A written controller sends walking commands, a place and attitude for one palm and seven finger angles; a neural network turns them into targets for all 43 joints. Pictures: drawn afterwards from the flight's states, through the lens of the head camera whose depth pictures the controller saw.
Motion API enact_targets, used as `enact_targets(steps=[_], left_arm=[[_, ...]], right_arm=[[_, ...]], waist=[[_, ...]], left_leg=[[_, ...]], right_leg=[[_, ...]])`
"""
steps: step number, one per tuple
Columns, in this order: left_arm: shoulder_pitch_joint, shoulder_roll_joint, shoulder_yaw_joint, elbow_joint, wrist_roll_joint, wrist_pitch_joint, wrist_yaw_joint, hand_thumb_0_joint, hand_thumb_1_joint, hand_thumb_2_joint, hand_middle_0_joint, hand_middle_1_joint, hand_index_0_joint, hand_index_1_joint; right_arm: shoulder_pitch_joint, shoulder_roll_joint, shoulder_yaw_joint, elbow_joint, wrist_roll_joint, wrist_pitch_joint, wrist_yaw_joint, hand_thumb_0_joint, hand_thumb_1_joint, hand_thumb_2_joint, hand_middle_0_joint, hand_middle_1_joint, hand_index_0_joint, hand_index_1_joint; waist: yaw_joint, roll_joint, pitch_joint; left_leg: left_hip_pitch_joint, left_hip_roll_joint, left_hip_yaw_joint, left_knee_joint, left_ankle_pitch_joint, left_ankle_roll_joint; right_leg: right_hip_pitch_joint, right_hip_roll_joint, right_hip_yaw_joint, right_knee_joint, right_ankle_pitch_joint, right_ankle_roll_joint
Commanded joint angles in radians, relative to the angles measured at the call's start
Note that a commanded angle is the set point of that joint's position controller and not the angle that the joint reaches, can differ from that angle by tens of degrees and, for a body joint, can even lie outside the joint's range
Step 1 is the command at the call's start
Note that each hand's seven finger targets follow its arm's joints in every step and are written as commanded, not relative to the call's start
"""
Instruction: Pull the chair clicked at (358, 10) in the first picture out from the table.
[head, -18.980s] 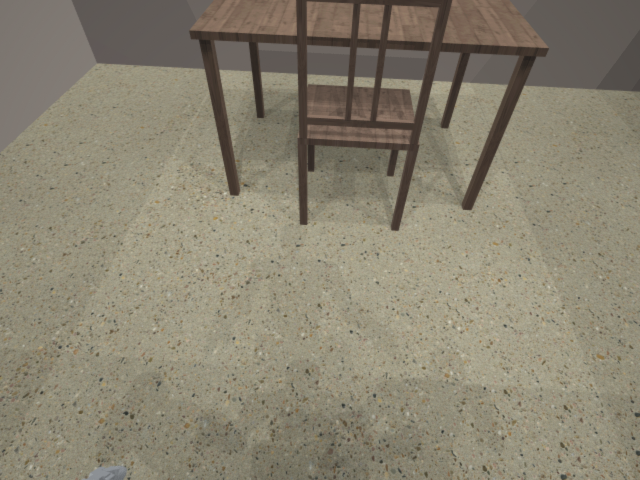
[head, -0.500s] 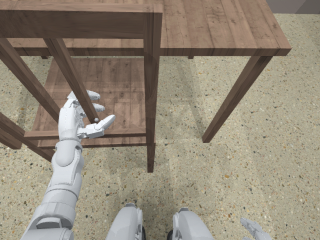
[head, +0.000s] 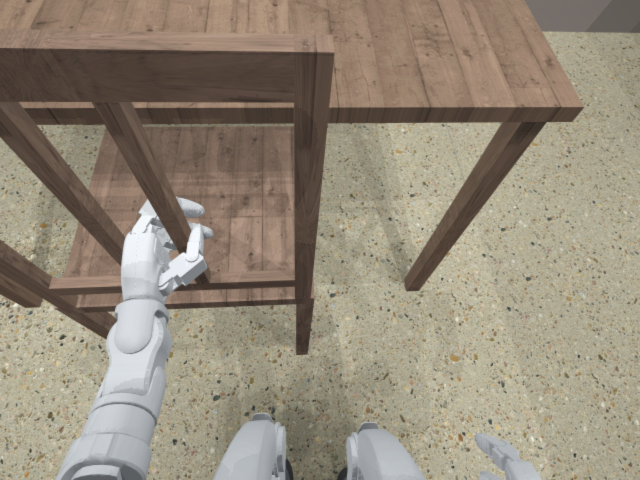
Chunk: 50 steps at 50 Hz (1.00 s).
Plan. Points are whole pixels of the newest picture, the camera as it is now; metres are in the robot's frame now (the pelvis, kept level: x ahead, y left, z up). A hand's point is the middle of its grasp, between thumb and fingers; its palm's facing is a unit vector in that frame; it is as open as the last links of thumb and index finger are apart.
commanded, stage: hook a spindle and tug to test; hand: left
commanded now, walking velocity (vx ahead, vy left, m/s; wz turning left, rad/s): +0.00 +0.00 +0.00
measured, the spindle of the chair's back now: (94, 219) +0.41 +0.27 +0.05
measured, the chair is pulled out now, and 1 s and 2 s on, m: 0.01 0.11 0.22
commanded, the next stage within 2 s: step backward, pulling the chair out in 0.28 s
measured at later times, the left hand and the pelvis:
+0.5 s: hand (193, 283) +0.34 +0.15 +0.02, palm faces +0.06 -0.99 -0.14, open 5.4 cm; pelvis +0.01 +0.00 +0.04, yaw +2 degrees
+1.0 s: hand (203, 327) +0.29 +0.13 +0.04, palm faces +0.01 -0.99 -0.13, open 5.1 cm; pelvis -0.02 +0.00 +0.10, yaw +1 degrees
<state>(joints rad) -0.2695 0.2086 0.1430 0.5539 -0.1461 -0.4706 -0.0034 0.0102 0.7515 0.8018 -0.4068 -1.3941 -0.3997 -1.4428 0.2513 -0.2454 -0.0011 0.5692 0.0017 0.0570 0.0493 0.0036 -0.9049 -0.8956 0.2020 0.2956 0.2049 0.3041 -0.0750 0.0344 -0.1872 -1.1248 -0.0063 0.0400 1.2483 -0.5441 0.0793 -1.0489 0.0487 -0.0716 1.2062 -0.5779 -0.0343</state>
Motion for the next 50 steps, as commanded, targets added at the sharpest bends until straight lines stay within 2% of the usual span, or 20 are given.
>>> enact_targets(steps=[1, 4, 8, 14, 18, 19, 20, 21, 22, 24, 25, 26, 29, 31, 33, 37, 42, 45, 46, 50], left_arm=[[-0.076, 0.083, -0.016, -0.253, 0.009, -0.076, -0.025, 0.000, 0.900, 0.900, -0.500, -1.450, -0.500, -1.450], [-0.018, 0.062, -0.033, -0.309, 0.005, -0.077, -0.023, 0.000, 0.900, 0.900, -0.500, -1.450, -0.500, -1.450], [0.028, 0.054, -0.045, -0.342, 0.009, -0.079, -0.016, 0.000, 0.900, 0.900, -0.500, -1.450, -0.500, -1.450], [0.011, 0.032, -0.080, -0.389, 0.023, -0.088, -0.001, 0.000, 0.900, 0.900, -0.500, -1.450, -0.500, -1.450], [0.008, 0.039, -0.075, -0.401, 0.025, -0.088, 0.002, 0.000, 0.900, 0.900, -0.500, -1.450, -0.500, -1.450], [-0.034, 0.000, -0.118, -0.388, 0.028, -0.085, 0.001, 0.000, 0.900, 0.900, -0.500, -1.450, -0.500, -1.450], [-0.211, 0.370, 0.075, -0.571, 0.108, 0.037, 0.085, 0.000, 0.900, 0.900, -0.500, -1.450, -0.500, -1.450], [-0.197, 0.333, 0.053, -0.608, 0.109, 0.101, 0.120, 0.000, 0.900, 0.900, -0.500, -1.450, -0.500, -1.450], [-0.088, 0.250, 0.012, -0.502, 0.103, 0.163, 0.130, 0.000, 0.900, 0.900, -0.500, -1.450, -0.500, -1.450], [0.003, 0.121, -0.096, -0.276, 0.106, 0.253, 0.123, 0.000, 0.900, 0.900, -0.500, -1.450, -0.500, -1.450], [0.004, 0.098, -0.116, -0.180, 0.106, 0.278, 0.121, 0.000, 0.900, 0.900, -0.500, -1.450, -0.500, -1.450], [-0.045, 0.099, -0.121, -0.148, 0.102, 0.284, 0.121, 0.000, 0.900, 0.900, -0.500, -1.450, -0.500, -1.450], [-0.134, 0.101, -0.121, -0.023, 0.102, 0.269, 0.115, 0.000, 0.900, 0.900, -0.500, -1.450, -0.500, -1.450], [-0.159, 0.118, -0.111, 0.031, 0.108, 0.258, 0.109, 0.000, 0.900, 0.900, -0.500, -1.450, -0.500, -1.450], [-0.147, 0.081, -0.136, 0.075, 0.104, 0.253, 0.095, 0.000, 0.900, 0.900, -0.500, -1.450, -0.500, -1.450], [-0.105, 0.076, -0.137, 0.084, 0.098, 0.244, 0.079, 0.000, 0.900, 0.900, -0.500, -1.450, -0.500, -1.450], [-0.047, 0.078, -0.126, 0.041, 0.093, 0.236, 0.074, 0.000, 0.900, 0.900, -0.500, -1.450, -0.500, -1.450], [-0.071, 0.076, -0.140, 0.024, 0.093, 0.231, 0.078, 0.000, 0.900, 0.900, -0.500, -1.450, -0.500, -1.450], [-0.072, 0.101, -0.121, 0.031, 0.093, 0.234, 0.083, 0.000, 0.900, 0.900, -0.500, -1.450, -0.500, -1.450], [-0.147, 0.086, -0.152, 0.072, 0.090, 0.231, 0.092, 0.000, 0.900, 0.900, -0.500, -1.450, -0.500, -1.450]], right_arm=[[0.046, -0.154, -0.063, -0.112, -0.002, -0.027, -0.007, 0.000, -0.900, -0.900, 0.200, 0.300, 0.200, 0.300], [0.040, -0.145, -0.064, -0.119, 0.000, -0.028, -0.006, 0.000, -0.900, -0.900, 0.200, 0.300, 0.200, 0.300], [0.031, -0.143, -0.065, -0.123, -0.002, -0.032, -0.005, 0.000, -0.900, -0.900, 0.200, 0.300, 0.200, 0.300], [0.014, -0.142, -0.067, -0.119, -0.005, -0.040, -0.009, 0.000, -0.900, -0.900, 0.200, 0.300, 0.200, 0.300], [0.004, -0.141, -0.063, -0.118, -0.007, -0.044, -0.014, 0.000, -0.900, -0.900, 0.200, 0.300, 0.200, 0.300], [-0.002, -0.138, -0.061, -0.117, -0.007, -0.045, -0.015, 0.000, -0.900, -0.900, 0.200, 0.300, 0.200, 0.300], [0.067, -0.145, -0.067, -0.187, 0.037, 0.038, -0.057, 0.000, -0.900, -0.900, 0.200, 0.300, 0.200, 0.300], [0.094, -0.129, -0.060, -0.220, 0.042, 0.051, -0.085, 0.000, -0.900, -0.900, 0.200, 0.300, 0.200, 0.300], [0.049, -0.123, -0.045, -0.212, 0.045, 0.062, -0.101, 0.000, -0.900, -0.900, 0.200, 0.300, 0.200, 0.300], [0.021, -0.114, -0.026, -0.177, 0.051, 0.092, -0.125, 0.000, -0.900, -0.900, 0.200, 0.300, 0.200, 0.300], [0.016, -0.120, -0.018, -0.159, 0.054, 0.103, -0.135, 0.000, -0.900, -0.900, 0.200, 0.300, 0.200, 0.300], [0.014, -0.125, -0.015, -0.148, 0.054, 0.106, -0.144, 0.000, -0.900, -0.900, 0.200, 0.300, 0.200, 0.300], [0.020, -0.134, -0.015, -0.113, 0.051, 0.107, -0.160, 0.000, -0.900, -0.900, 0.200, 0.300, 0.200, 0.300], [0.019, -0.140, -0.021, -0.099, 0.045, 0.107, -0.165, 0.000, -0.900, -0.900, 0.200, 0.300, 0.200, 0.300], [0.018, -0.129, -0.022, -0.088, 0.038, 0.109, -0.161, 0.000, -0.900, -0.900, 0.200, 0.300, 0.200, 0.300], [-0.001, -0.127, -0.028, -0.089, 0.028, 0.110, -0.151, 0.000, -0.900, -0.900, 0.200, 0.300, 0.200, 0.300], [-0.025, -0.130, -0.037, -0.100, 0.027, 0.102, -0.147, 0.000, -0.900, -0.900, 0.200, 0.300, 0.200, 0.300], [-0.031, -0.128, -0.040, -0.092, 0.031, 0.093, -0.152, 0.000, -0.900, -0.900, 0.200, 0.300, 0.200, 0.300], [-0.029, -0.134, -0.043, -0.088, 0.031, 0.089, -0.156, 0.000, -0.900, -0.900, 0.200, 0.300, 0.200, 0.300], [-0.029, -0.128, -0.039, -0.063, 0.040, 0.075, -0.161, 0.000, -0.900, -0.900, 0.200, 0.300, 0.200, 0.300]], waist=[[0.016, 0.022, -0.412], [0.024, 0.048, -0.412], [0.021, 0.023, -0.388], [0.008, 0.032, -0.389], [0.015, 0.036, -0.398], [-0.003, 0.042, -0.375], [0.043, 0.108, -0.619], [0.032, 0.148, -0.595], [0.025, 0.159, -0.524], [0.009, 0.037, -0.296], [0.009, -0.003, -0.203], [0.012, -0.017, -0.176], [0.017, 0.005, -0.152], [0.023, 0.079, -0.142], [0.024, 0.102, -0.146], [0.035, 0.127, -0.148], [0.043, 0.053, -0.153], [0.037, 0.053, -0.144], [0.038, 0.051, -0.140], [0.034, 0.048, -0.097]], left_leg=[[0.427, 0.033, -0.122, -0.145, 0.502, -0.066], [0.462, 0.040, -0.129, -0.152, 0.551, -0.073], [0.453, 0.041, -0.134, -0.151, 0.553, -0.074], [0.467, 0.045, -0.149, -0.140, 0.529, -0.079], [0.466, 0.040, -0.152, -0.139, 0.521, -0.080], [0.456, 0.039, -0.153, -0.134, 0.486, -0.077], [0.747, 0.041, -0.136, -0.365, 0.470, -0.063], [0.842, 0.022, -0.124, -0.390, 0.541, -0.061], [0.828, 0.030, -0.139, -0.418, 0.593, -0.057], [0.682, 0.063, -0.167, -0.495, 0.490, -0.032], [0.633, 0.078, -0.181, -0.535, 0.457, -0.021], [0.638, 0.089, -0.187, -0.565, 0.472, -0.016], [0.710, 0.119, -0.192, -0.614, 0.619, -0.016], [0.790, 0.143, -0.215, -0.646, 0.755, -0.016], [0.865, 0.167, -0.239, -0.668, 0.861, -0.013], [0.953, 0.199, -0.261, -0.713, 0.969, -0.013], [0.928, 0.202, -0.241, -0.734, 0.887, -0.019], [0.905, 0.194, -0.220, -0.749, 0.793, -0.024], [0.898, 0.193, -0.216, -0.753, 0.768, -0.023], [0.864, 0.167, -0.199, -0.771, 0.600, -0.025]], right_leg=[[0.151, -0.006, 0.038, -0.123, 0.418, -0.003], [0.144, -0.009, 0.033, -0.122, 0.429, -0.002], [0.142, -0.008, 0.030, -0.119, 0.425, -0.002], [0.099, -0.011, 0.027, -0.108, 0.391, 0.000], [0.101, -0.013, 0.027, -0.104, 0.386, -0.002], [0.076, -0.015, 0.027, -0.109, 0.365, 0.000], [0.527, -0.083, 0.120, -0.296, 0.449, -0.007], [0.563, -0.079, 0.109, -0.343, 0.583, -0.006], [0.534, -0.086, 0.103, -0.354, 0.623, 0.000], [0.548, -0.092, 0.095, -0.413, 0.537, 0.021], [0.566, -0.097, 0.098, -0.445, 0.520, 0.029], [0.590, -0.104, 0.097, -0.475, 0.532, 0.035], [0.668, -0.124, 0.110, -0.540, 0.627, 0.046], [0.681, -0.122, 0.109, -0.559, 0.635, 0.039], [0.690, -0.113, 0.105, -0.573, 0.593, 0.031], [0.719, -0.103, 0.108, -0.599, 0.501, 0.019], [0.818, -0.111, 0.124, -0.663, 0.596, 0.007], [0.837, -0.125, 0.138, -0.680, 0.639, 0.004], [0.839, -0.125, 0.141, -0.681, 0.637, 0.006], [0.813, -0.136, 0.153, -0.711, 0.560, 0.012]])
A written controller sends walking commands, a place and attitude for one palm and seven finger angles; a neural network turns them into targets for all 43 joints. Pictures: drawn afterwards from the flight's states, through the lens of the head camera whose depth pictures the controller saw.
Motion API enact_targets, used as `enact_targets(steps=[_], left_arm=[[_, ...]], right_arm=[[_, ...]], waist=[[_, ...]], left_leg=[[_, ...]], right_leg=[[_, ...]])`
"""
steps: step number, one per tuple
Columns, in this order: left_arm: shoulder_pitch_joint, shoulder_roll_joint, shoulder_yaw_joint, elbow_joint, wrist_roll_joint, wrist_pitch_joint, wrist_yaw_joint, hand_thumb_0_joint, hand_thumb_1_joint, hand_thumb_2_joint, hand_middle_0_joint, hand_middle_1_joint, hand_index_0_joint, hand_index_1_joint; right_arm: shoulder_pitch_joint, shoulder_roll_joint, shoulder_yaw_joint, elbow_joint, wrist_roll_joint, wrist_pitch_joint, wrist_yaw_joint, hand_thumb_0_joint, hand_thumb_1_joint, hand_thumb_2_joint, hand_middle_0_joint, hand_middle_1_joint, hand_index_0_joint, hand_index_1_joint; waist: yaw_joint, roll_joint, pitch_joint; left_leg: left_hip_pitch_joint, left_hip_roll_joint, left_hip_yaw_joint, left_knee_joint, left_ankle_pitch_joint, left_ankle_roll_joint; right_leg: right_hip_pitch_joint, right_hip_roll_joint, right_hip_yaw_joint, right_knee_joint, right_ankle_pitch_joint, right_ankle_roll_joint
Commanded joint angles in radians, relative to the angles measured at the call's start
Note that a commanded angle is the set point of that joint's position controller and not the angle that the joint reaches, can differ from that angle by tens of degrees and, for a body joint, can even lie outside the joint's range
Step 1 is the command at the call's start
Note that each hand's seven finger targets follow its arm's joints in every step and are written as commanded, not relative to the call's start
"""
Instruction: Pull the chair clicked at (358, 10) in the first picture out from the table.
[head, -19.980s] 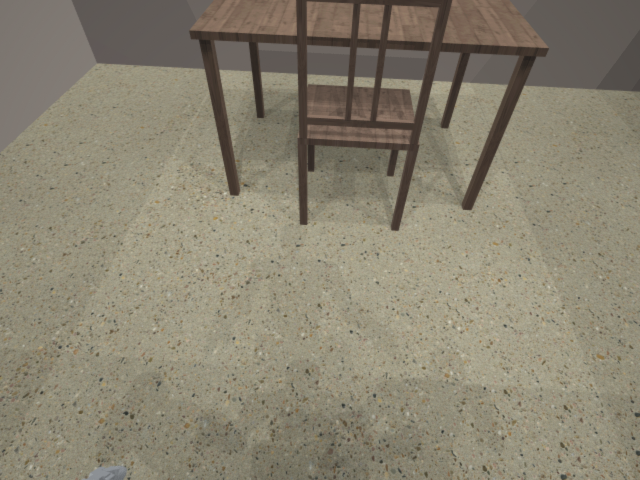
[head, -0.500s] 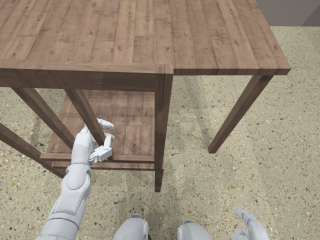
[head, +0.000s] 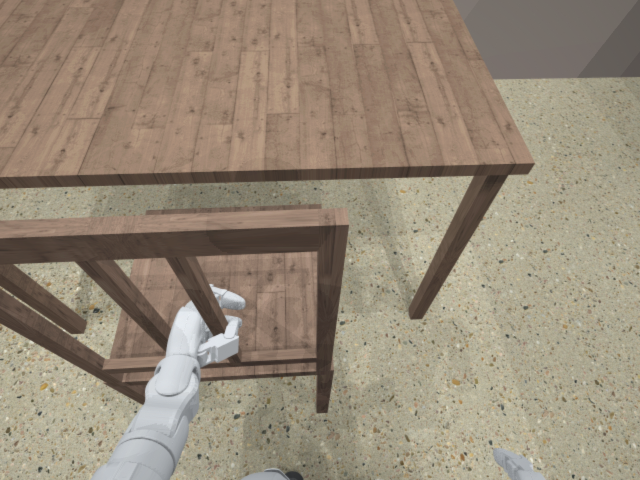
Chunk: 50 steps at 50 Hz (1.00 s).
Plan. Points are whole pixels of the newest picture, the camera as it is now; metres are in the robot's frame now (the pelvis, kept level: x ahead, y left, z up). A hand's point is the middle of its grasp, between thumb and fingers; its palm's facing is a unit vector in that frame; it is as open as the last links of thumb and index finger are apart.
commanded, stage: step backward, pulling the chair out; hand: left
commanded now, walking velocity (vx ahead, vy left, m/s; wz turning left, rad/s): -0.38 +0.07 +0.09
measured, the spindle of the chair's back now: (150, 321) +0.32 +0.24 -0.05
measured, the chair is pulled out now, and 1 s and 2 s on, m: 0.11 0.22 0.38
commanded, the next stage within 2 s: none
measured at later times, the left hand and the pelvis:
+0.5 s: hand (233, 369) +0.26 +0.12 -0.07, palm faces -0.05 -0.99 -0.14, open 5.2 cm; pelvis -0.05 +0.01 +0.00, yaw +2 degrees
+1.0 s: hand (240, 419) +0.20 +0.11 -0.07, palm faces +0.03 -0.99 -0.17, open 5.3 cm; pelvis -0.10 -0.03 +0.00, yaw +4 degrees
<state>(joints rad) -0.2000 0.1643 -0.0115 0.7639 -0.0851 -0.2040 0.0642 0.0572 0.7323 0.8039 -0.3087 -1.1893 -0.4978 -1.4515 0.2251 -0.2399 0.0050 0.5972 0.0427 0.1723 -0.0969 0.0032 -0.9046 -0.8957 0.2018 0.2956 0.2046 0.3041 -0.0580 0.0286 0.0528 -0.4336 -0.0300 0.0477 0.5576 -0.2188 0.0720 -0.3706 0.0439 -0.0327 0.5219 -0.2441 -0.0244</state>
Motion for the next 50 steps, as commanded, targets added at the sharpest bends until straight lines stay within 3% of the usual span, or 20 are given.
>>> enact_targets(steps=[1, 9, 12, 14, 17, 19, 21, 23, 26, 34, 36, 38, 39, 40, 41, 42, 44, 46, 48, 50], left_arm=[[-0.221, 0.150, 0.013, -0.120, 0.029, -0.035, 0.029, 0.000, 0.900, 0.900, -0.500, -1.450, -0.500, -1.450], [-0.299, 0.130, -0.025, -0.031, 0.028, -0.066, 0.046, 0.000, 0.900, 0.900, -0.500, -1.450, -0.500, -1.450], [-0.304, 0.134, -0.028, -0.009, 0.035, -0.073, 0.057, 0.000, 0.900, 0.900, -0.500, -1.450, -0.500, -1.450], [-0.316, 0.126, -0.035, -0.011, 0.040, -0.080, 0.060, 0.000, 0.900, 0.900, -0.500, -1.450, -0.500, -1.450], [-0.305, 0.107, -0.050, -0.007, 0.038, -0.082, 0.054, 0.000, 0.900, 0.900, -0.500, -1.450, -0.500, -1.450], [-0.320, 0.088, -0.062, -0.034, 0.033, -0.084, 0.045, 0.000, 0.900, 0.900, -0.500, -1.450, -0.500, -1.450], [-0.331, 0.101, -0.041, -0.051, 0.035, -0.079, 0.045, 0.000, 0.900, 0.900, -0.500, -1.450, -0.500, -1.450], [-0.304, 0.079, -0.047, -0.065, 0.044, -0.077, 0.043, 0.000, 0.900, 0.900, -0.500, -1.450, -0.500, -1.450], [-0.286, 0.077, -0.039, -0.083, 0.057, -0.076, 0.041, 0.000, 0.900, 0.900, -0.500, -1.450, -0.500, -1.450], [-0.199, 0.079, -0.010, -0.166, 0.055, -0.065, 0.024, 0.000, 0.900, 0.900, -0.500, -1.450, -0.500, -1.450], [-0.148, 0.123, 0.033, -0.173, 0.058, -0.059, 0.019, 0.000, 0.900, 0.900, -0.500, -1.450, -0.500, -1.450], [-0.163, 0.129, 0.031, -0.189, 0.048, -0.047, 0.017, 0.000, 0.900, 0.900, -0.500, -1.450, -0.500, -1.450], [-0.207, 0.160, 0.038, -0.198, 0.048, -0.051, 0.024, 0.000, 0.900, 0.900, -0.500, -1.450, -0.500, -1.450], [-0.228, 0.181, 0.046, -0.183, 0.051, -0.054, 0.036, 0.000, 0.900, 0.900, -0.500, -1.450, -0.500, -1.450], [-0.224, 0.204, 0.064, -0.169, 0.058, -0.048, 0.047, 0.000, 0.900, 0.900, -0.500, -1.450, -0.500, -1.450], [-0.233, 0.177, 0.049, -0.140, 0.063, -0.030, 0.049, 0.000, 0.900, 0.900, -0.500, -1.450, -0.500, -1.450], [-0.283, 0.184, 0.065, -0.106, 0.067, -0.015, 0.052, 0.000, 0.900, 0.900, -0.500, -1.450, -0.500, -1.450], [-0.292, 0.183, 0.055, -0.061, 0.067, 0.004, 0.054, 0.000, 0.900, 0.900, -0.500, -1.450, -0.500, -1.450], [-0.309, 0.142, 0.015, -0.072, 0.056, 0.016, 0.049, 0.000, 0.900, 0.900, -0.500, -1.450, -0.500, -1.450], [-0.321, 0.091, -0.029, -0.085, 0.053, 0.016, 0.038, 0.000, 0.900, 0.900, -0.500, -1.450, -0.500, -1.450]], right_arm=[[0.001, -0.142, -0.048, -0.083, 0.001, -0.044, -0.019, 0.000, -0.900, -0.900, 0.200, 0.300, 0.200, 0.300], [-0.001, -0.136, -0.045, -0.042, 0.013, -0.094, -0.015, 0.000, -0.900, -0.900, 0.200, 0.300, 0.200, 0.300], [0.006, -0.145, -0.049, -0.026, 0.018, -0.110, -0.013, 0.000, -0.900, -0.900, 0.200, 0.300, 0.200, 0.300], [0.003, -0.147, -0.048, -0.021, 0.016, -0.121, -0.013, 0.000, -0.900, -0.900, 0.200, 0.300, 0.200, 0.300], [-0.005, -0.157, -0.045, -0.024, 0.011, -0.128, -0.019, 0.000, -0.900, -0.900, 0.200, 0.300, 0.200, 0.300], [-0.022, -0.158, -0.038, -0.033, 0.003, -0.128, -0.018, 0.000, -0.900, -0.900, 0.200, 0.300, 0.200, 0.300], [-0.033, -0.156, -0.043, -0.037, -0.017, -0.124, -0.022, 0.000, -0.900, -0.900, 0.200, 0.300, 0.200, 0.300], [-0.013, -0.135, -0.043, -0.035, -0.034, -0.123, -0.013, 0.000, -0.900, -0.900, 0.200, 0.300, 0.200, 0.300], [0.007, -0.132, -0.045, -0.033, -0.050, -0.135, -0.001, 0.000, -0.900, -0.900, 0.200, 0.300, 0.200, 0.300], [0.001, -0.138, -0.052, -0.019, -0.045, -0.176, 0.012, 0.000, -0.900, -0.900, 0.200, 0.300, 0.200, 0.300], [-0.011, -0.149, -0.058, -0.024, -0.040, -0.179, 0.010, 0.000, -0.900, -0.900, 0.200, 0.300, 0.200, 0.300], [-0.033, -0.133, -0.062, -0.044, -0.021, -0.177, 0.000, 0.000, -0.900, -0.900, 0.200, 0.300, 0.200, 0.300], [-0.035, -0.126, -0.063, -0.046, -0.014, -0.172, -0.010, 0.000, -0.900, -0.900, 0.200, 0.300, 0.200, 0.300], [-0.047, -0.126, -0.063, -0.034, -0.009, -0.165, -0.019, 0.000, -0.900, -0.900, 0.200, 0.300, 0.200, 0.300], [-0.064, -0.135, -0.064, -0.016, -0.017, -0.164, -0.026, 0.000, -0.900, -0.900, 0.200, 0.300, 0.200, 0.300], [-0.091, -0.110, -0.043, -0.002, -0.029, -0.164, -0.024, 0.000, -0.900, -0.900, 0.200, 0.300, 0.200, 0.300], [-0.091, -0.108, -0.029, 0.023, -0.022, -0.167, -0.028, 0.000, -0.900, -0.900, 0.200, 0.300, 0.200, 0.300], [-0.083, -0.130, -0.034, 0.040, -0.014, -0.159, -0.042, 0.000, -0.900, -0.900, 0.200, 0.300, 0.200, 0.300], [-0.044, -0.141, -0.044, 0.037, -0.010, -0.142, -0.052, 0.000, -0.900, -0.900, 0.200, 0.300, 0.200, 0.300], [-0.020, -0.151, -0.061, 0.007, -0.008, -0.114, -0.045, 0.000, -0.900, -0.900, 0.200, 0.300, 0.200, 0.300]], waist=[[0.016, 0.045, -0.326], [0.013, -0.058, -0.252], [0.012, -0.069, -0.232], [0.010, -0.064, -0.233], [0.017, -0.025, -0.225], [0.023, 0.042, -0.242], [0.031, 0.102, -0.261], [0.028, 0.062, -0.308], [0.023, 0.065, -0.320], [0.027, 0.187, -0.350], [0.038, 0.159, -0.354], [0.026, -0.014, -0.312], [0.012, -0.144, -0.282], [0.013, -0.208, -0.253], [0.035, -0.140, -0.246], [0.042, -0.114, -0.234], [0.031, -0.135, -0.237], [0.024, -0.164, -0.218], [0.021, -0.182, -0.267], [0.022, -0.147, -0.294]], left_leg=[[0.162, 0.185, -0.204, -0.081, 0.233, -0.018], [0.139, 0.102, -0.152, -0.046, -0.070, -0.040], [0.162, 0.072, -0.130, 0.005, -0.097, -0.056], [0.176, 0.079, -0.138, -0.017, -0.062, -0.053], [0.167, 0.150, -0.214, -0.142, 0.004, -0.024], [0.143, 0.235, -0.328, -0.256, -0.049, 0.017], [0.176, 0.308, -0.440, -0.285, 0.024, 0.052], [0.305, 0.338, -0.428, -0.225, 0.237, 0.075], [0.360, 0.348, -0.400, -0.186, 0.358, 0.078], [0.388, 0.283, -0.278, -0.120, 0.316, 0.047], [0.319, 0.243, -0.243, -0.082, 0.258, 0.018], [0.207, 0.162, -0.144, -0.022, 0.021, -0.038], [0.152, 0.103, -0.083, 0.070, -0.136, -0.074], [0.151, 0.051, -0.056, 0.237, -0.164, -0.105], [0.111, 0.033, -0.090, 0.376, -0.202, -0.117], [0.020, 0.046, -0.141, 0.369, -0.226, -0.116], [-0.030, 0.069, -0.173, 0.241, -0.231, -0.106], [0.011, 0.076, -0.148, 0.072, -0.124, -0.103], [0.096, 0.102, -0.119, -0.084, 0.159, -0.090], [0.219, 0.159, -0.105, -0.096, 0.448, -0.066]], right_leg=[[0.127, -0.134, 0.120, -0.038, 0.200, 0.002], [0.055, -0.226, 0.204, -0.207, -0.038, -0.014], [0.020, -0.277, 0.223, -0.253, -0.085, -0.038], [0.025, -0.265, 0.194, -0.237, -0.054, -0.035], [0.051, -0.164, 0.112, -0.139, -0.039, -0.003], [0.060, -0.090, 0.077, 0.019, -0.113, 0.001], [0.012, -0.066, 0.088, 0.157, -0.141, -0.006], [-0.032, -0.069, 0.102, 0.191, -0.183, -0.003], [-0.029, -0.060, 0.095, 0.177, -0.219, 0.000], [0.045, -0.038, 0.025, -0.022, -0.139, 0.017], [0.127, -0.043, 0.010, -0.126, -0.036, 0.012], [0.153, -0.124, 0.069, -0.156, 0.066, -0.019], [0.104, -0.244, 0.173, -0.188, 0.009, -0.062], [0.003, -0.376, 0.284, -0.240, -0.028, -0.118], [-0.013, -0.441, 0.325, -0.239, 0.102, -0.167], [0.094, -0.446, 0.294, -0.177, 0.341, -0.173], [0.238, -0.420, 0.211, -0.073, 0.597, -0.117], [0.274, -0.383, 0.161, -0.033, 0.675, -0.073], [0.308, -0.317, 0.111, 0.029, 0.703, -0.023], [0.258, -0.221, 0.057, 0.037, 0.572, 0.027]])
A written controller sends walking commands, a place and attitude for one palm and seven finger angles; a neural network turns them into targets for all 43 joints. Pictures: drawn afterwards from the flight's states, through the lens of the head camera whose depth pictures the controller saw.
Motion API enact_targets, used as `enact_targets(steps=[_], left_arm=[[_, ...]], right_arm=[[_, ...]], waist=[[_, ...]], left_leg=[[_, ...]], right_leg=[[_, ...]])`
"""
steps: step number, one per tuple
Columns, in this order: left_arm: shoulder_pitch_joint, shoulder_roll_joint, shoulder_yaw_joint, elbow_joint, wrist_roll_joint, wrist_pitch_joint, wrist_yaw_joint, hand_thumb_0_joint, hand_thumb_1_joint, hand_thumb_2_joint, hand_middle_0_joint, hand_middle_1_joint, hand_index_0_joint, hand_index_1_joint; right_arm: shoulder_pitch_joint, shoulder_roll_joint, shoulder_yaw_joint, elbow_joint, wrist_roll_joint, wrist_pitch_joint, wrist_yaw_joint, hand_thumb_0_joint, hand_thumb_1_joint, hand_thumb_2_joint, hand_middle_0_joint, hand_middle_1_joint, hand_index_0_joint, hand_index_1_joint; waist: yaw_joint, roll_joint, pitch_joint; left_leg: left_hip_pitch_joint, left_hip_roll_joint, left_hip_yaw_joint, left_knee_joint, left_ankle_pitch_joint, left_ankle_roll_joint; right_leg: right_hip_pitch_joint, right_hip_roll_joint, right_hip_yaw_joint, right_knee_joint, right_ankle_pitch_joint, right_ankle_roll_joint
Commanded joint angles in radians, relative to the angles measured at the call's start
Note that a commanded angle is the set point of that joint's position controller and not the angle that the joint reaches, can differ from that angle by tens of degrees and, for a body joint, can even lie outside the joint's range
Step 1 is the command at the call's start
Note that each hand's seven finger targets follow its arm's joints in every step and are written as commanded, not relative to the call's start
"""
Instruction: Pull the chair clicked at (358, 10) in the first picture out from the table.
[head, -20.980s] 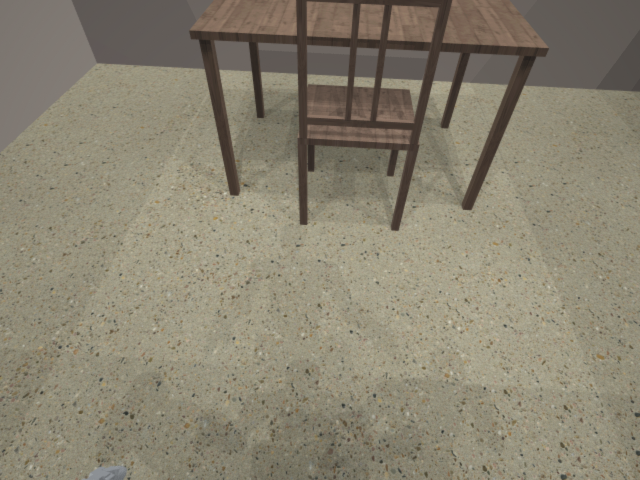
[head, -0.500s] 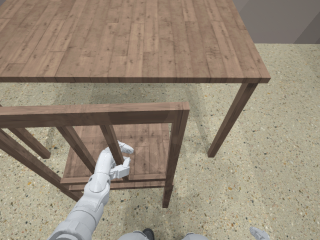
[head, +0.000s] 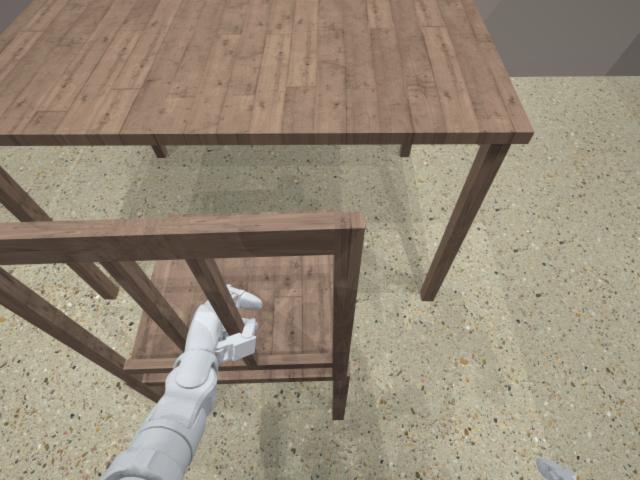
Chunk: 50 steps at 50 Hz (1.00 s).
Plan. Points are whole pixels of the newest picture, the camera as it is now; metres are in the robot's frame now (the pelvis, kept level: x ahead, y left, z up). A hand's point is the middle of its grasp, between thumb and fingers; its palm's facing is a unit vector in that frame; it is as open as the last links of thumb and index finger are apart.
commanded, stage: step backward, pulling the chair out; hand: left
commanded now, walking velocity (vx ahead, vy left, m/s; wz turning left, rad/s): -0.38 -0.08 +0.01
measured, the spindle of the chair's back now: (169, 322) +0.33 +0.22 -0.05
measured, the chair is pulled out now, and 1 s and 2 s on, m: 0.22 0.38 0.57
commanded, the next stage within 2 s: stop walking, hand still on the chair in 1.76 s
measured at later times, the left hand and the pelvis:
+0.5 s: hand (232, 405) +0.22 +0.12 -0.07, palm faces -0.09 -0.98 -0.15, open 5.2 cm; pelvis -0.09 +0.02 +0.00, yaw -1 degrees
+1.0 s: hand (220, 470) +0.15 +0.13 -0.07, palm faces -0.08 -0.98 -0.16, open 5.1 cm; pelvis -0.17 +0.02 +0.00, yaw -1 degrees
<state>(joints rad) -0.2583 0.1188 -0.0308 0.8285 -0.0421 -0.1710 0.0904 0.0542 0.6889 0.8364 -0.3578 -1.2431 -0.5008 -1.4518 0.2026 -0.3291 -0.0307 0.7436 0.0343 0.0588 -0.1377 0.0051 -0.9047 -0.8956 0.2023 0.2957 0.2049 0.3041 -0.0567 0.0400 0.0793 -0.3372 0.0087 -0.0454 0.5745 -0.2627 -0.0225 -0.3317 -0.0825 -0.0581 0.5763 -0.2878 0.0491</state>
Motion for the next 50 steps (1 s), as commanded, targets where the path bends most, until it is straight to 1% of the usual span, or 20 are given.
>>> enact_targets(steps=[1, 5, 9, 11, 15, 18, 20, 22, 26, 29, 30, 32, 33, 34, 38, 40, 42, 44, 47, 50], left_arm=[[-0.266, 0.128, -0.015, -0.184, 0.014, -0.018, 0.011, 0.000, 0.900, 0.900, -0.500, -1.450, -0.500, -1.450], [-0.151, 0.076, -0.024, -0.243, 0.011, -0.024, -0.006, 0.000, 0.900, 0.900, -0.500, -1.450, -0.500, -1.450], [-0.119, 0.109, -0.001, -0.303, 0.020, -0.045, -0.005, 0.000, 0.900, 0.900, -0.500, -1.450, -0.500, -1.450], [-0.106, 0.183, 0.052, -0.296, 0.022, -0.046, 0.006, 0.000, 0.900, 0.900, -0.500, -1.450, -0.500, -1.450], [-0.150, 0.183, 0.039, -0.231, 0.024, -0.041, 0.017, 0.000, 0.900, 0.900, -0.500, -1.450, -0.500, -1.450], [-0.198, 0.149, 0.010, -0.196, 0.027, -0.028, 0.016, 0.000, 0.900, 0.900, -0.500, -1.450, -0.500, -1.450], [-0.238, 0.119, -0.022, -0.221, 0.020, -0.054, 0.009, 0.000, 0.900, 0.900, -0.500, -1.450, -0.500, -1.450], [-0.254, 0.090, -0.031, -0.204, 0.017, -0.055, 0.009, 0.000, 0.900, 0.900, -0.500, -1.450, -0.500, -1.450], [-0.252, 0.097, -0.020, -0.143, 0.011, -0.074, 0.001, 0.000, 0.900, 0.900, -0.500, -1.450, -0.500, -1.450], [-0.241, 0.098, -0.034, -0.143, 0.021, -0.098, -0.014, 0.000, 0.900, 0.900, -0.500, -1.450, -0.500, -1.450], [-0.233, 0.118, -0.015, -0.146, 0.025, -0.102, -0.013, 0.000, 0.900, 0.900, -0.500, -1.450, -0.500, -1.450], [-0.180, 0.160, 0.016, -0.159, 0.022, -0.108, -0.008, 0.000, 0.900, 0.900, -0.500, -1.450, -0.500, -1.450], [-0.188, 0.167, 0.016, -0.166, 0.021, -0.112, 0.002, 0.000, 0.900, 0.900, -0.500, -1.450, -0.500, -1.450], [-0.187, 0.167, 0.024, -0.160, 0.025, -0.108, 0.012, 0.000, 0.900, 0.900, -0.500, -1.450, -0.500, -1.450], [-0.189, 0.153, 0.032, -0.149, 0.023, -0.075, 0.014, 0.000, 0.900, 0.900, -0.500, -1.450, -0.500, -1.450], [-0.194, 0.134, 0.012, -0.168, 0.018, -0.073, 0.012, 0.000, 0.900, 0.900, -0.500, -1.450, -0.500, -1.450], [-0.197, 0.094, -0.019, -0.184, 0.014, -0.081, 0.002, 0.000, 0.900, 0.900, -0.500, -1.450, -0.500, -1.450], [-0.272, 0.062, -0.053, -0.249, 0.024, -0.087, -0.006, 0.000, 0.900, 0.900, -0.500, -1.450, -0.500, -1.450], [-0.214, 0.065, -0.037, -0.231, 0.029, -0.085, -0.009, 0.000, 0.900, 0.900, -0.500, -1.450, -0.500, -1.450], [-0.215, 0.089, -0.023, -0.234, 0.044, -0.105, -0.014, 0.000, 0.900, 0.900, -0.500, -1.450, -0.500, -1.450]], right_arm=[[-0.015, -0.062, -0.019, -0.157, -0.008, 0.005, -0.005, 0.000, -0.900, -0.900, 0.200, 0.300, 0.200, 0.300], [-0.032, -0.048, -0.027, -0.200, -0.027, 0.019, 0.045, 0.000, -0.900, -0.900, 0.200, 0.300, 0.200, 0.300], [-0.027, -0.033, -0.022, -0.221, -0.024, 0.007, 0.055, 0.000, -0.900, -0.900, 0.200, 0.300, 0.200, 0.300], [-0.006, -0.042, -0.034, -0.221, -0.015, 0.011, 0.035, 0.000, -0.900, -0.900, 0.200, 0.300, 0.200, 0.300], [-0.048, -0.011, -0.009, -0.196, -0.019, 0.011, 0.015, 0.000, -0.900, -0.900, 0.200, 0.300, 0.200, 0.300], [-0.026, -0.021, 0.007, -0.162, -0.020, 0.004, 0.002, 0.000, -0.900, -0.900, 0.200, 0.300, 0.200, 0.300], [-0.059, -0.047, 0.000, -0.191, -0.025, 0.008, -0.002, 0.000, -0.900, -0.900, 0.200, 0.300, 0.200, 0.300], [-0.072, -0.033, 0.001, -0.196, -0.031, 0.011, 0.007, 0.000, -0.900, -0.900, 0.200, 0.300, 0.200, 0.300], [0.010, -0.036, -0.019, -0.147, -0.031, -0.018, 0.022, 0.000, -0.900, -0.900, 0.200, 0.300, 0.200, 0.300], [0.013, -0.031, -0.017, -0.138, -0.032, -0.041, 0.030, 0.000, -0.900, -0.900, 0.200, 0.300, 0.200, 0.300], [0.008, -0.031, -0.026, -0.145, -0.025, -0.046, 0.028, 0.000, -0.900, -0.900, 0.200, 0.300, 0.200, 0.300], [0.001, -0.026, -0.033, -0.169, -0.014, -0.052, 0.024, 0.000, -0.900, -0.900, 0.200, 0.300, 0.200, 0.300], [0.001, -0.020, -0.032, -0.160, -0.007, -0.052, 0.023, 0.000, -0.900, -0.900, 0.200, 0.300, 0.200, 0.300], [-0.029, -0.018, -0.025, -0.151, -0.016, -0.054, 0.021, 0.000, -0.900, -0.900, 0.200, 0.300, 0.200, 0.300], [-0.034, -0.010, 0.004, -0.125, -0.021, -0.069, 0.022, 0.000, -0.900, -0.900, 0.200, 0.300, 0.200, 0.300], [-0.011, -0.033, -0.005, -0.118, -0.022, -0.072, 0.011, 0.000, -0.900, -0.900, 0.200, 0.300, 0.200, 0.300], [-0.011, -0.048, -0.022, -0.144, -0.025, -0.056, 0.016, 0.000, -0.900, -0.900, 0.200, 0.300, 0.200, 0.300], [-0.042, -0.026, -0.012, -0.159, -0.040, -0.045, 0.025, 0.000, -0.900, -0.900, 0.200, 0.300, 0.200, 0.300], [0.016, -0.027, -0.030, -0.136, -0.040, -0.051, 0.042, 0.000, -0.900, -0.900, 0.200, 0.300, 0.200, 0.300], [0.000, -0.022, -0.027, -0.143, -0.039, -0.063, 0.049, 0.000, -0.900, -0.900, 0.200, 0.300, 0.200, 0.300]], waist=[[0.020, -0.078, -0.338], [0.049, 0.155, -0.380], [0.030, 0.084, -0.362], [0.016, -0.068, -0.393], [0.029, -0.175, -0.326], [0.004, -0.233, -0.298], [0.025, 0.024, -0.268], [0.046, 0.195, -0.257], [0.031, 0.085, -0.299], [0.024, 0.137, -0.276], [0.022, 0.057, -0.293], [0.027, -0.110, -0.265], [0.025, -0.209, -0.269], [0.041, -0.183, -0.274], [0.029, -0.205, -0.270], [0.022, -0.163, -0.256], [0.040, 0.000, -0.263], [0.040, 0.173, -0.282], [0.031, 0.121, -0.345], [0.029, 0.118, -0.323]], left_leg=[[0.175, 0.140, -0.057, -0.084, 0.646, 0.051], [0.208, 0.237, -0.158, -0.094, 0.733, 0.118], [0.080, 0.190, -0.085, -0.039, 0.516, 0.070], [0.017, 0.118, -0.004, 0.016, 0.317, 0.012], [-0.035, 0.016, -0.001, 0.197, -0.176, -0.013], [0.055, 0.052, -0.016, -0.057, 0.010, 0.007], [0.016, 0.176, -0.142, -0.209, 0.073, 0.075], [-0.087, 0.282, -0.289, -0.290, -0.029, 0.149], [0.090, 0.268, -0.233, -0.126, 0.300, 0.157], [0.047, 0.220, -0.196, -0.109, 0.213, 0.122], [-0.020, 0.190, -0.151, -0.096, 0.111, 0.096], [-0.114, 0.093, -0.060, 0.010, -0.202, 0.040], [-0.033, 0.027, 0.001, 0.198, -0.179, 0.000], [-0.005, 0.003, -0.007, 0.359, -0.172, -0.013], [-0.028, 0.033, -0.052, 0.115, -0.150, -0.003], [0.019, 0.089, -0.075, -0.136, 0.074, 0.030], [0.021, 0.224, -0.183, -0.168, 0.240, 0.100], [-0.024, 0.294, -0.262, -0.199, 0.281, 0.147], [0.167, 0.288, -0.211, -0.046, 0.674, 0.142], [0.086, 0.244, -0.152, -0.019, 0.557, 0.090]], right_leg=[[0.169, -0.050, 0.053, 0.011, 0.604, -0.035], [0.068, 0.023, 0.042, 0.080, 0.022, -0.057], [0.184, -0.009, 0.069, -0.056, 0.349, -0.067], [0.229, -0.085, 0.129, -0.070, 0.504, -0.101], [0.081, -0.262, 0.230, -0.222, 0.283, -0.175], [0.045, -0.165, 0.107, -0.137, 0.243, -0.103], [0.015, 0.007, 0.026, 0.011, -0.014, -0.033], [0.023, 0.064, 0.027, 0.225, -0.138, -0.049], [0.018, 0.069, 0.052, 0.038, -0.113, -0.053], [0.102, 0.059, 0.079, -0.115, 0.044, -0.061], [0.147, 0.035, 0.100, -0.115, 0.059, -0.075], [0.089, -0.107, 0.253, -0.209, -0.151, -0.144], [-0.032, -0.227, 0.344, -0.301, -0.256, -0.196], [-0.081, -0.286, 0.356, -0.325, -0.194, -0.232], [0.072, -0.213, 0.200, -0.156, 0.219, -0.168], [0.068, -0.116, 0.141, -0.076, 0.193, -0.098], [0.060, 0.019, 0.073, 0.018, 0.066, -0.043], [0.063, 0.045, 0.054, 0.167, -0.056, -0.047], [0.049, 0.043, 0.071, 0.046, 0.064, -0.056], [0.143, 0.006, 0.086, -0.054, 0.259, -0.076]])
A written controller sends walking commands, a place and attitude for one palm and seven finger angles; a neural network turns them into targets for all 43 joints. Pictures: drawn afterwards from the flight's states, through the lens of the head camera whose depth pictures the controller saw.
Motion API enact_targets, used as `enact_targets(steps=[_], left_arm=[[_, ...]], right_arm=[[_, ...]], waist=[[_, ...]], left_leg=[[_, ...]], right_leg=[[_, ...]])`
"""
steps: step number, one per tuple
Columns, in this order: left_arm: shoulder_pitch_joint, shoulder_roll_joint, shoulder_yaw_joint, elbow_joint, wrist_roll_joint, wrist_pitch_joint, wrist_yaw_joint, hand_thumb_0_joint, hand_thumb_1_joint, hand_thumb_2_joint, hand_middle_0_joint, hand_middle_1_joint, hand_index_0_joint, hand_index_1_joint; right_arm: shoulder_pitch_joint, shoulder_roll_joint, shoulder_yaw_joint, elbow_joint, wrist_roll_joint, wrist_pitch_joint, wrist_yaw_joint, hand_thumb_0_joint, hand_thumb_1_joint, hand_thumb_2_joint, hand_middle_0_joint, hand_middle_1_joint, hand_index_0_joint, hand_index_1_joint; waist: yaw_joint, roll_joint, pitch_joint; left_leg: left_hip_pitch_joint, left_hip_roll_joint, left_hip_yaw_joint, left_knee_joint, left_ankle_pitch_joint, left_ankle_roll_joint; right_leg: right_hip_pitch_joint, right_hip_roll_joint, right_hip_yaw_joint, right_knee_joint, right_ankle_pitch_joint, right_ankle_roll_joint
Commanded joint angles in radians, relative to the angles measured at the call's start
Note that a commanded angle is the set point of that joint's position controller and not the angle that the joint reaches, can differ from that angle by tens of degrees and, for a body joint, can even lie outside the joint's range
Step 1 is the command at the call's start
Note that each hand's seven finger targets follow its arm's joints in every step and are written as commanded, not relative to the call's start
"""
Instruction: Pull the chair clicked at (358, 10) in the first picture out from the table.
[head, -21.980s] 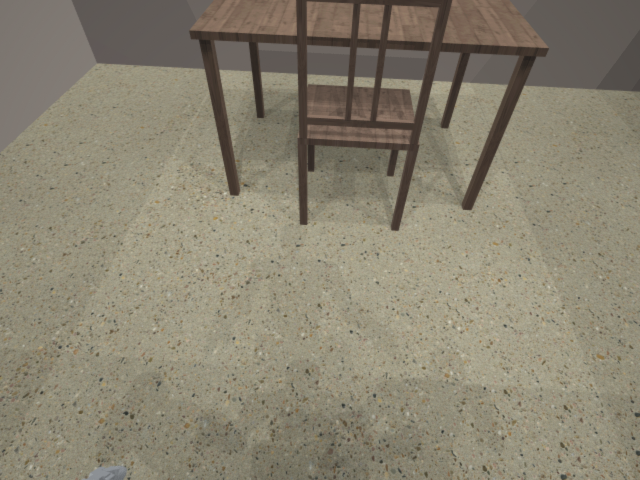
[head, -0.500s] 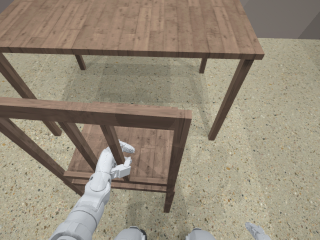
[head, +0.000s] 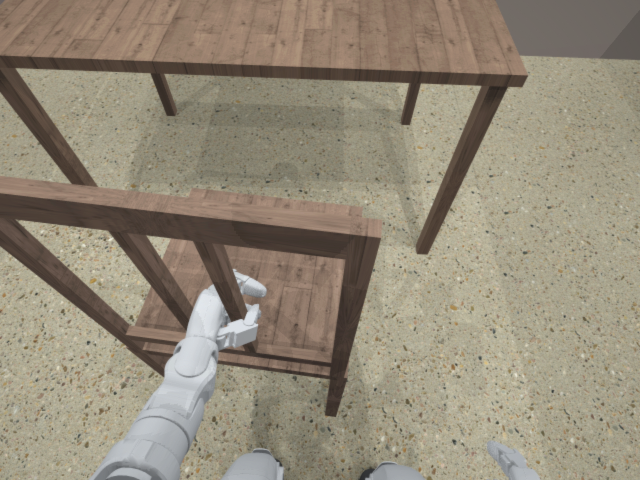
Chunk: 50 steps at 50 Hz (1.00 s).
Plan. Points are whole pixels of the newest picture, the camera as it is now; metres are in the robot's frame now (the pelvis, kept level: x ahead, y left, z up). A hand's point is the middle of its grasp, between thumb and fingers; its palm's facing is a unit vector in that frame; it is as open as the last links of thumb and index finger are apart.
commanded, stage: step backward, pulling the chair out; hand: left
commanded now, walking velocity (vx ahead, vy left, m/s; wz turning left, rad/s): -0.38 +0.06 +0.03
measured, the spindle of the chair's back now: (174, 298) +0.34 +0.22 -0.04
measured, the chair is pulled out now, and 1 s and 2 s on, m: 0.38 0.57 0.59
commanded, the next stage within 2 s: stop walking, hand still on the chair in 0.76 s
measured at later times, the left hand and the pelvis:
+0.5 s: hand (237, 394) +0.22 +0.12 -0.06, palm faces -0.05 -0.99 -0.15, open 5.1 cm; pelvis -0.09 +0.00 +0.00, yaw +1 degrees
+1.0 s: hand out of the picture +0.13 +0.12 -0.06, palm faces -0.04 -0.99 -0.14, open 5.1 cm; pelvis -0.17 +0.00 +0.00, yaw +1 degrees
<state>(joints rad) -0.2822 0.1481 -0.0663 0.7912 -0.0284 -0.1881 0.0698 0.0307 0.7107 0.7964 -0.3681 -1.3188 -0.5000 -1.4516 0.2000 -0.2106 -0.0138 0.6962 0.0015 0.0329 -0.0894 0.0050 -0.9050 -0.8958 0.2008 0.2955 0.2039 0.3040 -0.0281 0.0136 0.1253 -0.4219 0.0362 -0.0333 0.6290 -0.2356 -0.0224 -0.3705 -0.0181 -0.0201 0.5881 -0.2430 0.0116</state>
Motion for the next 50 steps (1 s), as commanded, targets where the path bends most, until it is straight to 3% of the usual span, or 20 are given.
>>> enact_targets(steps=[1, 4, 6, 10, 12, 13, 16, 20, 23, 25, 27, 28, 31, 34, 35, 37, 39, 41, 44, 50], left_arm=[[-0.169, 0.071, 0.019, -0.186, 0.027, -0.083, 0.007, 0.000, 0.900, 0.900, -0.500, -1.450, -0.500, -1.450], [-0.150, 0.144, 0.065, -0.214, 0.015, -0.095, 0.020, 0.000, 0.900, 0.900, -0.500, -1.450, -0.500, -1.450], [-0.093, 0.162, 0.089, -0.177, 0.017, -0.069, 0.028, 0.000, 0.900, 0.900, -0.500, -1.450, -0.500, -1.450], [-0.126, 0.098, 0.055, -0.170, 0.010, -0.038, 0.021, 0.000, 0.900, 0.900, -0.500, -1.450, -0.500, -1.450], [-0.151, 0.081, 0.025, -0.179, 0.006, -0.030, 0.023, 0.000, 0.900, 0.900, -0.500, -1.450, -0.500, -1.450], [-0.171, 0.062, 0.009, -0.204, 0.004, -0.037, 0.017, 0.000, 0.900, 0.900, -0.500, -1.450, -0.500, -1.450], [-0.269, 0.031, -0.021, -0.268, 0.010, -0.051, 0.007, 0.000, 0.900, 0.900, -0.500, -1.450, -0.500, -1.450], [-0.260, 0.024, -0.018, -0.184, 0.025, -0.073, 0.006, 0.000, 0.900, 0.900, -0.500, -1.450, -0.500, -1.450], [-0.242, 0.061, 0.004, -0.146, 0.039, -0.091, 0.002, 0.000, 0.900, 0.900, -0.500, -1.450, -0.500, -1.450], [-0.216, 0.123, 0.051, -0.134, 0.025, -0.091, 0.013, 0.000, 0.900, 0.900, -0.500, -1.450, -0.500, -1.450], [-0.156, 0.149, 0.069, -0.112, 0.008, -0.075, 0.016, 0.000, 0.900, 0.900, -0.500, -1.450, -0.500, -1.450], [-0.150, 0.147, 0.070, -0.099, 0.007, -0.063, 0.018, 0.000, 0.900, 0.900, -0.500, -1.450, -0.500, -1.450], [-0.138, 0.134, 0.078, -0.103, 0.001, -0.028, 0.014, 0.000, 0.900, 0.900, -0.500, -1.450, -0.500, -1.450], [-0.143, 0.082, 0.037, -0.123, -0.003, -0.022, 0.004, 0.000, 0.900, 0.900, -0.500, -1.450, -0.500, -1.450], [-0.162, 0.066, 0.026, -0.143, -0.004, -0.023, 0.000, 0.000, 0.900, 0.900, -0.500, -1.450, -0.500, -1.450], [-0.210, 0.036, -0.004, -0.183, 0.003, -0.032, -0.002, 0.000, 0.900, 0.900, -0.500, -1.450, -0.500, -1.450], [-0.203, 0.020, -0.007, -0.153, 0.004, -0.025, -0.006, 0.000, 0.900, 0.900, -0.500, -1.450, -0.500, -1.450], [-0.210, 0.040, -0.004, -0.133, 0.007, -0.023, -0.010, 0.000, 0.900, 0.900, -0.500, -1.450, -0.500, -1.450], [-0.339, 0.075, -0.005, -0.308, 0.020, -0.057, -0.013, 0.000, 0.900, 0.900, -0.500, -1.450, -0.500, -1.450], [-0.221, 0.126, 0.057, -0.221, 0.004, -0.008, 0.013, 0.000, 0.900, 0.900, -0.500, -1.450, -0.500, -1.450]], right_arm=[[0.029, -0.152, -0.051, -0.091, 0.002, -0.032, -0.003, 0.000, -0.900, -0.900, 0.200, 0.300, 0.200, 0.300], [-0.005, -0.128, -0.052, -0.124, 0.017, -0.027, -0.019, 0.000, -0.900, -0.900, 0.200, 0.300, 0.200, 0.300], [-0.045, -0.129, -0.040, -0.123, 0.008, -0.025, -0.027, 0.000, -0.900, -0.900, 0.200, 0.300, 0.200, 0.300], [-0.033, -0.116, -0.005, -0.107, 0.011, -0.023, -0.028, 0.000, -0.900, -0.900, 0.200, 0.300, 0.200, 0.300], [-0.014, -0.149, -0.014, -0.100, 0.008, -0.020, -0.042, 0.000, -0.900, -0.900, 0.200, 0.300, 0.200, 0.300], [-0.026, -0.169, -0.028, -0.121, 0.002, -0.015, -0.045, 0.000, -0.900, -0.900, 0.200, 0.300, 0.200, 0.300], [-0.043, -0.127, -0.028, -0.123, -0.014, 0.000, -0.024, 0.000, -0.900, -0.900, 0.200, 0.300, 0.200, 0.300], [0.027, -0.143, -0.049, -0.077, -0.007, -0.025, 0.003, 0.000, -0.900, -0.900, 0.200, 0.300, 0.200, 0.300], [0.008, -0.140, -0.040, -0.079, -0.004, -0.031, 0.004, 0.000, -0.900, -0.900, 0.200, 0.300, 0.200, 0.300], [0.027, -0.139, -0.057, -0.097, 0.014, -0.017, -0.008, 0.000, -0.900, -0.900, 0.200, 0.300, 0.200, 0.300], [-0.007, -0.129, -0.046, -0.114, 0.024, -0.010, -0.017, 0.000, -0.900, -0.900, 0.200, 0.300, 0.200, 0.300], [-0.033, -0.130, -0.039, -0.120, 0.023, -0.004, -0.019, 0.000, -0.900, -0.900, 0.200, 0.300, 0.200, 0.300], [-0.046, -0.132, -0.015, -0.116, 0.022, -0.004, -0.017, 0.000, -0.900, -0.900, 0.200, 0.300, 0.200, 0.300], [-0.015, -0.126, -0.013, -0.113, 0.019, -0.009, -0.030, 0.000, -0.900, -0.900, 0.200, 0.300, 0.200, 0.300], [-0.021, -0.150, -0.022, -0.122, 0.015, -0.009, -0.036, 0.000, -0.900, -0.900, 0.200, 0.300, 0.200, 0.300], [-0.045, -0.139, -0.017, -0.135, 0.001, 0.007, -0.026, 0.000, -0.900, -0.900, 0.200, 0.300, 0.200, 0.300], [-0.012, -0.133, -0.028, -0.124, 0.004, 0.008, -0.009, 0.000, -0.900, -0.900, 0.200, 0.300, 0.200, 0.300], [0.030, -0.155, -0.038, -0.112, 0.013, -0.002, 0.001, 0.000, -0.900, -0.900, 0.200, 0.300, 0.200, 0.300], [0.000, -0.137, -0.027, -0.136, 0.013, -0.024, 0.002, 0.000, -0.900, -0.900, 0.200, 0.300, 0.200, 0.300], [-0.004, -0.115, -0.016, -0.143, 0.033, -0.034, -0.013, 0.000, -0.900, -0.900, 0.200, 0.300, 0.200, 0.300]], waist=[[-0.012, 0.079, -0.394], [-0.011, -0.144, -0.425], [0.022, -0.121, -0.384], [0.003, -0.214, -0.358], [-0.006, -0.119, -0.317], [0.009, 0.018, -0.304], [0.011, 0.248, -0.347], [-0.008, 0.147, -0.371], [-0.006, 0.140, -0.351], [-0.018, -0.069, -0.440], [0.006, -0.147, -0.421], [0.021, -0.153, -0.373], [0.017, -0.172, -0.334], [0.004, -0.178, -0.321], [0.016, -0.086, -0.308], [0.016, 0.249, -0.291], [0.028, 0.176, -0.293], [0.016, 0.041, -0.336], [0.004, 0.167, -0.337], [0.013, -0.004, -0.317]], left_leg=[[0.146, 0.194, -0.136, -0.061, 0.481, 0.068], [0.077, 0.009, 0.009, 0.143, -0.114, -0.015], [0.016, -0.029, -0.047, 0.297, -0.277, -0.014], [0.076, 0.000, -0.037, 0.032, -0.188, -0.001], [0.143, 0.079, -0.074, -0.254, 0.042, 0.036], [0.139, 0.175, -0.162, -0.254, 0.198, 0.085], [0.131, 0.299, -0.257, -0.232, 0.423, 0.173], [0.350, 0.270, -0.202, -0.069, 0.757, 0.132], [0.205, 0.221, -0.145, -0.062, 0.549, 0.081], [0.139, 0.123, -0.036, 0.003, 0.263, 0.019], [0.071, 0.017, -0.003, 0.172, -0.189, -0.016], [0.036, -0.002, -0.029, 0.248, -0.258, -0.012], [0.052, 0.015, -0.060, 0.150, -0.221, 0.001], [0.178, 0.052, -0.010, -0.180, -0.009, 0.021], [0.170, 0.120, -0.079, -0.249, 0.093, 0.053], [0.071, 0.256, -0.227, -0.292, 0.196, 0.148], [0.132, 0.281, -0.232, -0.195, 0.425, 0.172], [0.225, 0.249, -0.205, -0.100, 0.531, 0.130], [0.193, 0.204, -0.134, -0.156, 0.353, 0.076], [0.150, 0.080, -0.017, -0.153, -0.195, 0.048]], right_leg=[[0.235, -0.066, 0.063, -0.079, 0.317, -0.046], [0.195, -0.294, 0.258, -0.206, 0.346, -0.139], [0.134, -0.354, 0.292, -0.250, 0.239, -0.190], [0.169, -0.272, 0.144, -0.170, 0.259, -0.111], [0.115, -0.165, 0.065, -0.082, 0.141, -0.041], [0.092, -0.067, 0.019, -0.009, 0.097, 0.004], [0.062, -0.024, 0.013, 0.212, -0.175, -0.005], [0.083, -0.026, 0.025, -0.062, 0.015, -0.022], [0.195, -0.073, 0.052, -0.109, 0.264, -0.041], [0.277, -0.169, 0.156, -0.119, 0.412, -0.078], [0.212, -0.317, 0.275, -0.202, 0.359, -0.153], [0.149, -0.347, 0.278, -0.236, 0.213, -0.170], [0.151, -0.309, 0.194, -0.188, 0.194, -0.144], [0.137, -0.205, 0.114, -0.120, 0.115, -0.059], [0.131, -0.128, 0.078, -0.070, 0.072, -0.022], [0.133, -0.040, -0.003, 0.139, -0.078, 0.005], [0.125, -0.031, 0.009, 0.097, -0.121, -0.009], [0.180, -0.040, 0.028, -0.063, 0.110, -0.016], [0.192, -0.071, 0.022, -0.077, 0.154, -0.020], [0.148, -0.100, 0.122, -0.210, -0.220, -0.024]])
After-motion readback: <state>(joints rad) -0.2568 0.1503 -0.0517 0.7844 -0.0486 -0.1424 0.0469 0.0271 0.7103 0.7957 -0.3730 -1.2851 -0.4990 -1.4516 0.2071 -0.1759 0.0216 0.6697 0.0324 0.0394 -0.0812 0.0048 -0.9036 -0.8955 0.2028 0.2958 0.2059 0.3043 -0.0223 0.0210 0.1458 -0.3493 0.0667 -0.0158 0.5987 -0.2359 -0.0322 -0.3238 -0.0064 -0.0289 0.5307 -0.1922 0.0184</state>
